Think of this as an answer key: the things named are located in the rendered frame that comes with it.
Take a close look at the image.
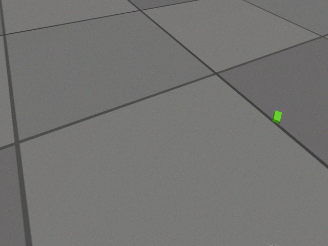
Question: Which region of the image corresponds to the small box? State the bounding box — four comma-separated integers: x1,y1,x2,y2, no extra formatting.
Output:
272,111,282,123

